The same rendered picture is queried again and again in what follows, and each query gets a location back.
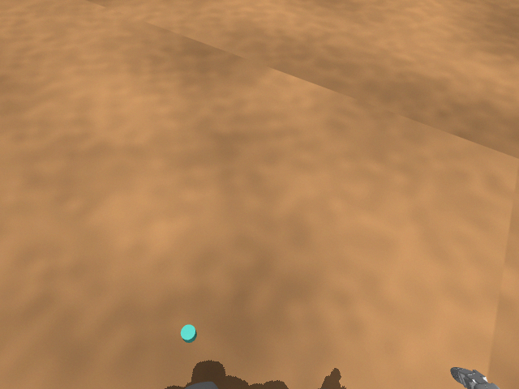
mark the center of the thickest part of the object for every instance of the right robot hand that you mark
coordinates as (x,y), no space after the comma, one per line
(471,379)

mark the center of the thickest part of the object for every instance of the tin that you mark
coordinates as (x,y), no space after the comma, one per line
(188,333)

